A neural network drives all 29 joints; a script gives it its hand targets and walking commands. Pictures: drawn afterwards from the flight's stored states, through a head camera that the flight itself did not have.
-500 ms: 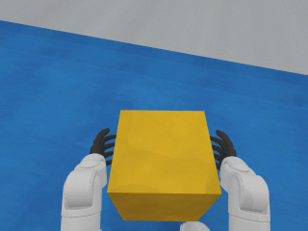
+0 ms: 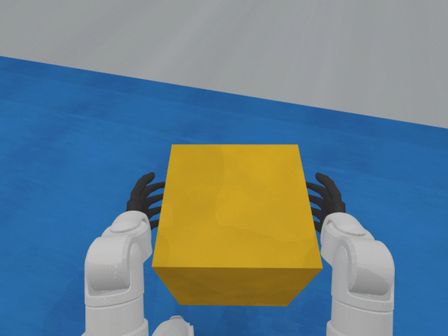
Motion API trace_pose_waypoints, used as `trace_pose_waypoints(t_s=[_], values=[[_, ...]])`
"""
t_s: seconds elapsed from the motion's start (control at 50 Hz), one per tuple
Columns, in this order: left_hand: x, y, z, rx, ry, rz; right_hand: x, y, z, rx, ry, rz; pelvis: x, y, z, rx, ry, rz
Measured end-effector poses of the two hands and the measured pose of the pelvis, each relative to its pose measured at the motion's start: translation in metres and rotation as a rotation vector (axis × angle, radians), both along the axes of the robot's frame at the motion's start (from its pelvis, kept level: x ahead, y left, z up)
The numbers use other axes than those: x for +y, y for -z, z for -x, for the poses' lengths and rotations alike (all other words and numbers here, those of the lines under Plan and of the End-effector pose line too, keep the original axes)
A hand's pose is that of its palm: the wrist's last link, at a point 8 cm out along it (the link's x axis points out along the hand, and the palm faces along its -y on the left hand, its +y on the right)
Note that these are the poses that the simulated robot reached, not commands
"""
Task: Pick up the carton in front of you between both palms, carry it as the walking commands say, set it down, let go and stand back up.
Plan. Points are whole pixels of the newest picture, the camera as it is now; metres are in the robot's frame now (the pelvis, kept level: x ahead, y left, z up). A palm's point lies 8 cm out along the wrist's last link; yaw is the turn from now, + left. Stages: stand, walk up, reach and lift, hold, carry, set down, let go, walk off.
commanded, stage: carry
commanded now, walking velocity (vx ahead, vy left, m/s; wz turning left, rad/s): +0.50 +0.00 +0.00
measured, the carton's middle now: (233, 231) +0.29 +0.00 +0.02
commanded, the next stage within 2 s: none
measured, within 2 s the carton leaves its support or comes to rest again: neither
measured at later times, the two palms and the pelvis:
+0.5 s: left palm (161, 115) +0.55 +0.17 +0.07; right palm (292, 114) +0.54 -0.13 +0.07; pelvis +0.28 +0.03 -0.01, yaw -2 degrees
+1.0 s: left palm (171, 96) +0.62 +0.16 +0.07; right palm (292, 93) +0.63 -0.14 +0.07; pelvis +0.36 +0.01 -0.02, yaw +0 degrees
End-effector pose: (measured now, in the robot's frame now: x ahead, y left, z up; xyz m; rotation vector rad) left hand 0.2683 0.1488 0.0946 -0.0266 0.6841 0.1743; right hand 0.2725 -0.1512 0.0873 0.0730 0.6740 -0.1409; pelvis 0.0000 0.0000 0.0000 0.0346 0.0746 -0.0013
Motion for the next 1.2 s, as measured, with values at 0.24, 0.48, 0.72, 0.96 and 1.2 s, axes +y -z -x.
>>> trace_pose_waypoints(t_s=[0.24, 0.48, 0.72, 0.96, 1.2], values=[[0.028, 0.055, -0.18, 0.082, 0.049, 0.053, 0.028, 0.039, -0.164, 0.082, 0.048, 0.058, 0.038, 0.029, -0.172, -0.018, 0.044, 0.019], [0.023, 0.032, -0.277, 0.029, 0.049, 0.049, 0.023, 0.015, -0.263, 0.031, 0.041, 0.06, 0.031, 0.007, -0.27, -0.014, 0.036, 0.038], [0.003, 0.017, -0.348, 0.019, 0.043, 0.003, 0.003, 0.013, -0.337, 0.02, 0.038, 0.012, 0.011, 0.016, -0.348, -0.011, 0.009, 0.046], [0.007, 0.025, -0.358, 0.02, 0.015, 0.022, 0.007, 0.015, -0.355, 0.022, 0.012, 0.028, 0.007, 0.02, -0.359, -0.003, 0.001, 0.041], [0.009, 0.022, -0.341, 0.016, 0.018, 0.018, 0.008, 0.013, -0.337, 0.018, 0.012, 0.029, 0.009, 0.02, -0.347, -0.025, -0.001, 0.041]])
